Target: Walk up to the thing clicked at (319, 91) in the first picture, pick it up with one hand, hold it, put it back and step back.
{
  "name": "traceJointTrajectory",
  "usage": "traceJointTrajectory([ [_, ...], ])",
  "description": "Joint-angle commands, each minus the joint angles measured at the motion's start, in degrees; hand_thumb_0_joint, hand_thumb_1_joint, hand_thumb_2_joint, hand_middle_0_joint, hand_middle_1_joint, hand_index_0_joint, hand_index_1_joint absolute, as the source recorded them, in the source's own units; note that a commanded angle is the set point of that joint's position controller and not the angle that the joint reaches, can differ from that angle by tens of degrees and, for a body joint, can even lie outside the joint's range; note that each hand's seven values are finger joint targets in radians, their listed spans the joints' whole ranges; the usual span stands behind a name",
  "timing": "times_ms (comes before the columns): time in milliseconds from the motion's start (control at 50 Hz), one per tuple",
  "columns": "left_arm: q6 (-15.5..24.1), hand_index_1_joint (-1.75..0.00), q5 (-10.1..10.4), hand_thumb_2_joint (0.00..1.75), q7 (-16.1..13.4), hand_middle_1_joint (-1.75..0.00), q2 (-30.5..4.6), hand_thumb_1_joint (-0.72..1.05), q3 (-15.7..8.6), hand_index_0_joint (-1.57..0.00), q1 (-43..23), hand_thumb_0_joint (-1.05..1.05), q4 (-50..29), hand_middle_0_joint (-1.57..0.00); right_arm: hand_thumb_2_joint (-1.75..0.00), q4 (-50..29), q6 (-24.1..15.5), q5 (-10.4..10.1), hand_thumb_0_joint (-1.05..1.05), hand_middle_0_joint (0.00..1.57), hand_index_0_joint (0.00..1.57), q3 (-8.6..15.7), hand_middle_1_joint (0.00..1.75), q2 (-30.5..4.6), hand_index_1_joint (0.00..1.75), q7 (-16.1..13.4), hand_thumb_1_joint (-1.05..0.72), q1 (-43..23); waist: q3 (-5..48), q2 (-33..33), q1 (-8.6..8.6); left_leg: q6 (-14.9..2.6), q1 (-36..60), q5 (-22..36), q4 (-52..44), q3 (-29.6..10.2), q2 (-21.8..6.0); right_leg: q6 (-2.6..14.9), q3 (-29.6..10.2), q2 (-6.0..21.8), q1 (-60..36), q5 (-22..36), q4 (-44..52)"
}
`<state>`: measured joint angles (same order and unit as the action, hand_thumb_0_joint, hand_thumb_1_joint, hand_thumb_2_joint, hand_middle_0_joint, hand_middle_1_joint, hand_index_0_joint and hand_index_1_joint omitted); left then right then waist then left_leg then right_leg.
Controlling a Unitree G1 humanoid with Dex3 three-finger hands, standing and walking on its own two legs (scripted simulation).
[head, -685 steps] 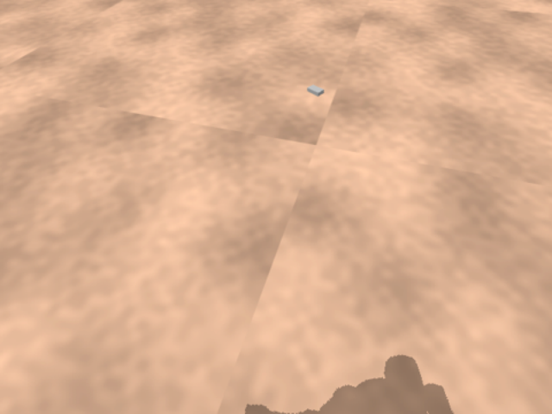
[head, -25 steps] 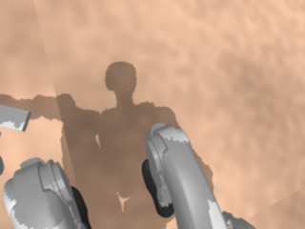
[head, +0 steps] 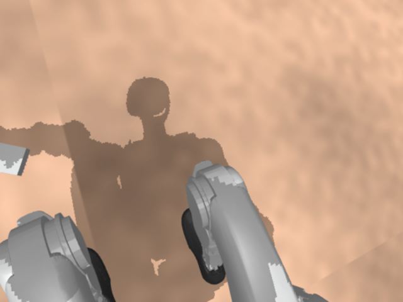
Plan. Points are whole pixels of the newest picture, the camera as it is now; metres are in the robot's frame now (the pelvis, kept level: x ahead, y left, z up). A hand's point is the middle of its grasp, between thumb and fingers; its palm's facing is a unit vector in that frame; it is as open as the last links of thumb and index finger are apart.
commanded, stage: rise first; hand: left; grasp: from above
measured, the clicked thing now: out of the picture +0.45 +0.31 -0.31
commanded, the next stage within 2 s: approach in 0.62 s
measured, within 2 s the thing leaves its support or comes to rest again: neither
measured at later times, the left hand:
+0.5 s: hand out of the picture +0.41 +0.36 -0.19, palm faces -0.10 -0.41 -0.90, open 13.5 cm
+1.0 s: hand out of the picture +0.43 +0.33 -0.20, palm faces -0.11 -0.41 -0.90, open 13.8 cm
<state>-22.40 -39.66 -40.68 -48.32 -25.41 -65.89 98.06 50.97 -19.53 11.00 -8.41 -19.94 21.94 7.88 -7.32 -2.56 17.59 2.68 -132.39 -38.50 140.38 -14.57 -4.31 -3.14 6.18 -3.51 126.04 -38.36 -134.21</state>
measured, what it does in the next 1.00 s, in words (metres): stands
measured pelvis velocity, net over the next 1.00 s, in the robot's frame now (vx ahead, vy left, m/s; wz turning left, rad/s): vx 0.00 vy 0.00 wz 0.01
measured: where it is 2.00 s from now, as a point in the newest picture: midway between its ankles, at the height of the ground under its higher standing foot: (158, 279)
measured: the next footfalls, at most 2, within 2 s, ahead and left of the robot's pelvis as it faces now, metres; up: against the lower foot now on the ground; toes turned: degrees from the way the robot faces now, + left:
none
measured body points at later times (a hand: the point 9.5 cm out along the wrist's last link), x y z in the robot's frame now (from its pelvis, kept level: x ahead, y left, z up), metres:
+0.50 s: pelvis +0.00 +0.00 +0.00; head +0.27 +0.07 +0.35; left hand +0.41 +0.37 -0.14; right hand +0.01 -0.26 -0.08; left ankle +0.08 +0.15 -0.29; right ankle +0.11 -0.12 -0.29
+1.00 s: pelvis +0.00 +0.00 +0.01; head +0.27 +0.08 +0.36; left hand +0.43 +0.35 -0.14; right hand +0.00 -0.26 -0.07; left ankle +0.08 +0.15 -0.29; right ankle +0.11 -0.12 -0.29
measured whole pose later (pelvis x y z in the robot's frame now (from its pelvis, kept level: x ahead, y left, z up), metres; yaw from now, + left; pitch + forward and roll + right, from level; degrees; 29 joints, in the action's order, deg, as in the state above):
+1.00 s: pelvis +0.00 +0.00 +0.01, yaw +0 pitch +29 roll -10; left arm -21.5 -38.5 -42.9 -46.9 -21.1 -69.0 100.2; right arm 52.4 -22.1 11.7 -8.9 -19.2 22.2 8.3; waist -7.7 -3.7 18.8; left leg 3.3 -131.1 -38.7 139.2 -14.8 -4.0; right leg -2.6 6.6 -3.1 124.7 -38.7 -133.2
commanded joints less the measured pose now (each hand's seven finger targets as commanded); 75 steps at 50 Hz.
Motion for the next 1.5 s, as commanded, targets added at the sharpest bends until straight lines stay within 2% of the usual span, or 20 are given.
traceJointTrajectory([
  [0, 0.21, -1.00, -1.68, 0.94, -1.84, -0.99, -14.44, -0.49, 2.28, -0.15, -14.54, 0.00, -7.58, -0.17, -0.90, 2.44, -0.10, -0.58, 0.00, 0.20, 0.20, 4.26, 0.30, -16.84, 0.30, -0.21, -0.91, 13.76, 37.89, 21.98, 1.71, -3.45, 28.17, 8.37, -12.65, 7.89, 0.08, 3.56, 7.44, -1.38, -18.42, 12.37, 13.93],
  [80, 0.15, -1.01, -0.79, 0.93, -1.91, -1.00, -13.47, -0.48, 1.48, -0.16, -12.61, 0.00, -5.82, -0.17, -0.90, 2.04, -0.28, -1.01, 0.00, 0.20, 0.20, 4.31, 0.30, -17.13, 0.30, -0.01, -0.91, 13.64, 38.80, 21.86, 0.88, -3.10, 28.49, 7.89, -13.24, 7.66, -0.05, 3.91, 7.29, -1.57, -18.61, 11.44, 14.18],
  [160, 0.29, -1.00, -1.24, 0.94, -1.39, -0.98, -13.51, -0.49, 2.69, -0.15, -14.08, 0.00, -6.57, -0.17, -0.90, 2.73, -0.34, -0.67, 0.00, 0.20, 0.20, 3.43, 0.30, -15.93, 0.30, 0.04, -0.91, 14.08, 37.65, 21.12, 1.87, -3.30, 27.35, 7.80, -12.92, 7.58, 0.14, 3.74, 7.38, -1.33, -17.98, 11.45, 13.98],
  [200, 0.72, -0.99, -1.04, 0.92, -1.97, -0.99, -14.28, -0.47, 0.98, -0.17, -12.86, 0.00, -5.80, -0.18, -0.90, 2.23, -0.42, -1.10, 0.00, 0.20, 0.20, 3.62, 0.30, -16.62, 0.30, -0.07, -0.91, 14.91, 39.26, 21.29, 1.04, -3.05, 27.97, 8.47, -13.22, 7.66, -0.06, 3.91, 7.12, -1.58, -19.73, 12.01, 14.24],
  [320, 0.71, -0.99, -1.06, 0.91, -1.57, -0.99, -13.72, -0.46, 2.78, -0.18, -13.69, 0.00, -5.44, -0.18, -0.90, 0.23, -1.02, -0.66, 0.00, 0.20, 0.20, 3.48, 0.30, -17.05, 0.30, -0.36, -0.91, 12.90, 39.11, 19.88, 1.69, -3.39, 27.24, 9.05, -12.36, 8.33, 0.17, 3.47, 6.47, -1.51, -20.85, 12.77, 14.88],
  [340, 0.87, -0.99, -1.16, 0.91, -1.72, -0.99, -16.00, -0.46, 0.86, -0.17, -13.11, 0.00, -6.63, -0.18, -0.90, 2.70, -0.76, -0.64, 0.00, 0.20, 0.20, 3.17, 0.30, -16.27, 0.30, -0.32, -0.91, 15.07, 39.34, 20.64, 1.02, -3.43, 27.19, 9.36, -12.34, 8.46, 0.09, 3.38, 6.41, -1.52, -21.40, 13.11, 14.97],
  [400, 0.68, -0.99, -1.15, 0.91, -1.72, -0.98, -13.58, -0.46, 1.69, -0.18, -12.82, 0.00, -5.07, -0.18, -0.90, 0.95, -0.88, -0.86, 0.00, 0.20, 0.20, 3.63, 0.30, -16.79, 0.30, -0.29, -0.91, 14.17, 39.88, 21.40, 1.38, -3.08, 28.50, 9.32, -12.56, 8.21, -0.01, 3.77, 6.69, -1.61, -20.58, 12.86, 14.69],
  [440, 0.80, -1.00, -1.13, 0.91, -1.96, -1.00, -15.73, -0.46, 0.68, -0.18, -13.23, 0.00, -5.76, -0.18, -0.90, 2.24, -0.80, -0.77, 0.00, 0.20, 0.20, 2.96, 0.30, -16.39, 0.30, -0.28, -0.91, 15.00, 39.42, 20.83, 1.22, -3.27, 26.97, 8.83, -12.78, 8.02, 0.01, 3.59, 6.71, -1.59, -21.17, 12.59, 14.77],
  [520, 0.78, -0.99, -1.58, 0.89, -1.72, -0.99, -14.61, -0.44, 1.93, -0.18, -13.67, 0.00, -6.77, -0.18, -0.90, 1.14, -0.90, -0.61, 0.00, 0.20, 0.20, 3.73, 0.30, -16.83, 0.30, -0.43, -0.91, 13.39, 38.92, 21.27, 1.50, -3.13, 28.84, 8.65, -12.96, 7.86, -0.09, 3.71, 7.21, -1.39, -19.60, 12.19, 14.48],
  [560, 0.93, -0.97, -1.41, 0.88, -2.07, -0.98, -15.38, -0.42, 0.36, -0.20, -12.50, 0.00, -6.30, -0.19, -0.90, 2.10, -0.81, -0.82, 0.00, 0.20, 0.20, 3.36, 0.30, -16.35, 0.30, -0.24, -0.91, 15.04, 39.60, 21.66, 0.97, -3.09, 28.60, 9.52, -12.90, 7.85, -0.14, 3.74, 7.08, -1.45, -20.36, 13.07, 14.31],
  [640, 0.69, -0.97, -1.29, 0.86, -1.33, -0.98, -13.51, -0.40, 2.62, -0.21, -12.52, 0.00, -6.02, -0.20, -0.90, 1.20, -1.00, -0.69, 0.00, 0.20, 0.20, 3.91, 0.30, -17.10, 0.30, -0.27, -0.91, 13.60, 38.15, 21.32, 1.60, -3.13, 28.84, 8.21, -13.16, 7.93, -0.12, 3.79, 7.08, -1.61, -19.14, 11.95, 14.50],
  [660, 0.96, -0.96, -1.10, 0.87, -1.80, -0.97, -14.23, -0.41, 1.21, -0.21, -12.02, 0.00, -4.65, -0.20, -0.90, 2.24, -0.97, -0.89, 0.00, 0.20, 0.20, 3.67, 0.30, -16.91, 0.30, -0.29, -0.91, 15.05, 38.54, 21.07, 1.45, -3.15, 28.30, 8.68, -13.15, 7.82, -0.19, 3.77, 6.98, -1.70, -20.09, 12.38, 14.77],
  [700, 1.04, -0.96, -1.01, 0.95, -1.61, -0.91, -14.22, -0.48, 1.95, -0.18, -12.62, 0.00, -5.16, -0.22, -0.90, 2.09, -1.04, -0.59, 0.00, 0.20, 0.20, 2.88, 0.30, -16.26, 0.30, -0.16, -0.91, 14.88, 37.87, 20.34, 2.03, -3.20, 28.22, 8.47, -13.20, 7.75, -0.07, 3.64, 7.07, -1.59, -20.20, 12.32, 14.72],
  [740, 1.15, -1.03, -1.03, 0.91, -1.90, -1.06, -13.98, -0.47, 1.80, -0.12, -11.74, 0.00, -4.05, -0.10, -0.89, 2.54, -1.24, -0.81, 0.00, 0.20, 0.20, 3.14, 0.30, -16.29, 0.30, -0.24, -0.90, 14.48, 38.04, 21.60, 1.33, -3.14, 28.13, 7.63, -13.50, 7.75, -0.03, 3.88, 6.89, -1.65, -19.68, 11.07, 15.21],
  [880, 2.16, -1.07, -0.84, 0.97, -3.53, -1.08, -8.65, -0.53, 6.42, -0.10, -20.57, 0.00, -5.29, -0.09, -0.90, 3.41, -2.31, 0.02, 0.00, 0.20, 0.20, 3.52, 0.30, -16.86, 0.30, -0.21, -0.90, 16.09, 38.76, 23.39, 5.66, -2.47, 32.50, 6.95, -14.11, 6.19, -0.17, 3.89, 7.71, -1.29, -18.00, 11.54, 15.21],
  [980, 0.68, -1.07, -0.27, 1.01, -6.12, -1.05, -8.39, -0.58, 6.25, -0.07, -25.96, 0.00, -4.82, -0.08, -0.90, 4.34, -2.42, 0.48, 0.00, 0.20, 0.20, 3.72, 0.30, -17.67, 0.30, 0.52, -0.90, 16.09, 39.44, 25.98, 6.74, -2.17, 34.54, 7.10, -14.83, 5.66, -0.10, 3.70, 8.09, -0.53, -17.66, 12.43, 15.41],
  [1180, -4.37, -1.06, -0.54, 1.01, -6.47, -1.04, -15.75, -0.60, 2.71, -0.07, -18.53, 0.00, -0.67, -0.09, -0.90, 2.46, 0.57, 0.24, 0.00, 0.20, 0.20, 2.52, 0.30, -17.55, 0.30, 1.68, -0.90, 14.86, 37.56, 19.82, 4.23, -4.05, 25.86, 11.07, -13.31, 8.02, 0.49, 1.92, 6.66, -0.92, -26.11, 17.37, 16.85],
  [1320, -3.74, -1.06, 2.60, 0.99, -4.39, -1.05, -13.43, -0.57, 2.41, -0.08, -13.17, 0.00, -1.62, -0.08, -0.90, -0.21, 1.33, -0.34, 0.00, 0.20, 0.20, 2.47, 0.30, -16.60, 0.30, 1.84, -0.90, 14.57, 37.56, 16.79, 3.71, -4.43, 23.99, 9.02, -13.56, 7.72, 0.19, 1.98, 6.03, -2.13, -27.15, 14.34, 17.40],
  [1360, -2.70, -1.06, 3.67, 1.00, -3.94, -1.04, -12.47, -0.58, 3.45, -0.07, -16.06, 0.00, -4.50, -0.09, -0.90, 0.50, 0.97, -0.23, 0.00, 0.20, 0.20, 2.54, 0.30, -16.65, 0.30, 1.51, -0.90, 13.86, 37.32, 18.31, 4.47, -4.13, 25.14, 7.81, -13.89, 7.19, -0.01, 2.34, 6.55, -2.05, -25.25, 13.40, 17.01],
  [1480, 1.13, -1.06, 1.94, 0.97, -4.16, -1.06, -9.86, -0.55, 7.51, -0.08, -25.52, 0.00, -9.51, -0.07, -0.90, 3.14, -0.45, 0.26, 0.00, 0.20, 0.20, 3.18, 0.30, -17.08, 0.30, 0.65, -0.90, 14.57, 39.76, 25.63, 6.97, -2.56, 32.06, 4.76, -14.34, 6.36, -0.12, 3.71, 7.40, -1.21, -19.90, 9.94, 15.93],
])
